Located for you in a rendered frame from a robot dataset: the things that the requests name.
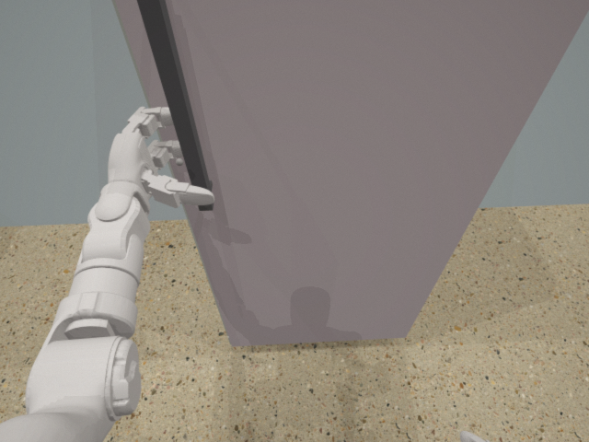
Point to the robot left hand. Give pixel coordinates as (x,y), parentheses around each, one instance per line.
(130,160)

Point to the handle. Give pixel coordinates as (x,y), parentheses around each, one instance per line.
(161,38)

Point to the left robot forearm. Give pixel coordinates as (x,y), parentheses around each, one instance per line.
(102,296)

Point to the fridge door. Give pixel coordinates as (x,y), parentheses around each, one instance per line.
(349,144)

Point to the left robot upper arm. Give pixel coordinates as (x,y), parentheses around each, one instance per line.
(79,389)

